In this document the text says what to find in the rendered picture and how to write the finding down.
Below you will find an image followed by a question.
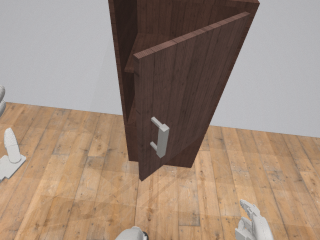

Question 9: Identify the handle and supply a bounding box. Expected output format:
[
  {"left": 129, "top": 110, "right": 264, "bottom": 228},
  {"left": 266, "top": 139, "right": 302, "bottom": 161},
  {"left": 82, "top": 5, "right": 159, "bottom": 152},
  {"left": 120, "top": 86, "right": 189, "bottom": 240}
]
[{"left": 150, "top": 117, "right": 170, "bottom": 158}]

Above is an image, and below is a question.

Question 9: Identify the robot right hand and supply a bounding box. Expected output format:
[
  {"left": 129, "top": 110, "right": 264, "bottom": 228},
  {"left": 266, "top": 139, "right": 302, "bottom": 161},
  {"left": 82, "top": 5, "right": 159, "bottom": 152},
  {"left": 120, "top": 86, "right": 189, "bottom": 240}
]
[{"left": 235, "top": 199, "right": 274, "bottom": 240}]

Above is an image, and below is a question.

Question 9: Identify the robot left shin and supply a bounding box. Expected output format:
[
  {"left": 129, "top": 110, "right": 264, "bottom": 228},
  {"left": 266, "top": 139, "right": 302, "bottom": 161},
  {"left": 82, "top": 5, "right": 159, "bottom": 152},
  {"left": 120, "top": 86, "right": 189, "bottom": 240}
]
[{"left": 132, "top": 226, "right": 143, "bottom": 233}]

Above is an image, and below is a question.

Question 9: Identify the robot left hand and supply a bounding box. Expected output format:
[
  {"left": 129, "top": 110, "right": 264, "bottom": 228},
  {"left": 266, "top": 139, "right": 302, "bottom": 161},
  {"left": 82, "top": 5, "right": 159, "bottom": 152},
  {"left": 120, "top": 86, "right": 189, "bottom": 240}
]
[{"left": 0, "top": 85, "right": 26, "bottom": 183}]

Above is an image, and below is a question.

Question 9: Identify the left robot thigh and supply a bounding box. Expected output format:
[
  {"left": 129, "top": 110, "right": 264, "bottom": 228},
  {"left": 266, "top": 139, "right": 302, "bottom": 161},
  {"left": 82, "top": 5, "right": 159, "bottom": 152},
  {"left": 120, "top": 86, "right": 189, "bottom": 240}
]
[{"left": 115, "top": 228, "right": 147, "bottom": 240}]

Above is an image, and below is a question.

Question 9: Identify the cupboard door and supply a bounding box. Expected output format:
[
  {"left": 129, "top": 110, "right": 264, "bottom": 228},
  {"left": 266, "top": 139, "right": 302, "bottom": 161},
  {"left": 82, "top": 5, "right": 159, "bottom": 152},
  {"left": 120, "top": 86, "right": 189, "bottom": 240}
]
[{"left": 133, "top": 11, "right": 251, "bottom": 181}]

